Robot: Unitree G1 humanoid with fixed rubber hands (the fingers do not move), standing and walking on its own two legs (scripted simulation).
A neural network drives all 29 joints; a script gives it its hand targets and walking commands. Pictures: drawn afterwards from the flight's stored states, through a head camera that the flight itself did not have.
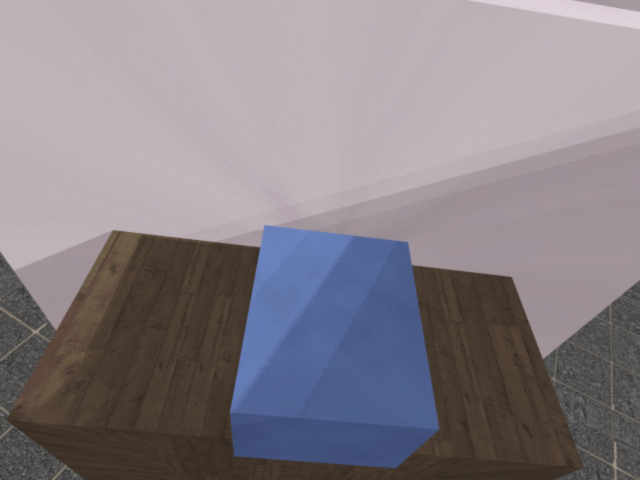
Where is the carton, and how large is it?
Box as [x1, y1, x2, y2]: [230, 225, 438, 467]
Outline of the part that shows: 264,225 230,410 234,455 396,467 438,429 407,242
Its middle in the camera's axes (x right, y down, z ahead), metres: +0.01 +0.18 +0.66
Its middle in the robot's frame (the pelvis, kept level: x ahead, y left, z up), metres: +0.38 -0.02 -0.12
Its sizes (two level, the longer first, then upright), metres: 0.317 0.259 0.196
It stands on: a pedestal, 0.56 m high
